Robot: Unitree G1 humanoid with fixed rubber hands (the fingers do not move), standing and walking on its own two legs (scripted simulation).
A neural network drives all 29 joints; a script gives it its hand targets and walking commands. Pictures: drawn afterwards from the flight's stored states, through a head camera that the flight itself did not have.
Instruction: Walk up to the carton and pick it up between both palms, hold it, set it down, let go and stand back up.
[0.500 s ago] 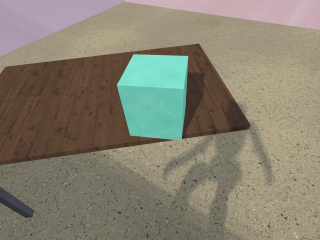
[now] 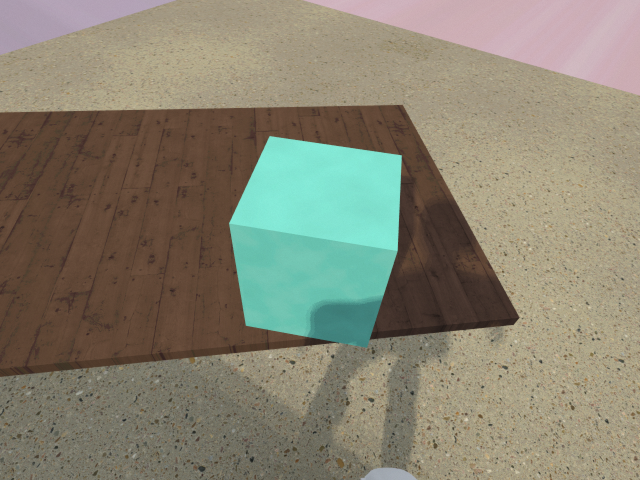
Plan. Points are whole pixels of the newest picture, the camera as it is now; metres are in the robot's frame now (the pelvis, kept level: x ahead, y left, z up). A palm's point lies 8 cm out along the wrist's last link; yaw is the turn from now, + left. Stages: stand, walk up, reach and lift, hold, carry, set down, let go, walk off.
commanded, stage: walk up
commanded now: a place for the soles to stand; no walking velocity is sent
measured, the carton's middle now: (319, 245) +0.47 +0.00 +0.00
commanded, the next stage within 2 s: none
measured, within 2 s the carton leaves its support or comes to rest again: neither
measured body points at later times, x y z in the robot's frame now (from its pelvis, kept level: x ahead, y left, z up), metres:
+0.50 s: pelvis +0.06 -0.06 -0.02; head +0.11 -0.06 +0.43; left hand +0.17 +0.26 -0.13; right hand +0.14 -0.38 -0.14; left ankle +0.03 +0.08 -0.73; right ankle +0.14 -0.18 -0.72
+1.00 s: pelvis +0.06 -0.05 +0.00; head +0.07 -0.04 +0.45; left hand +0.14 +0.28 -0.12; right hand +0.19 -0.34 -0.12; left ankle +0.03 +0.08 -0.72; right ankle +0.14 -0.18 -0.72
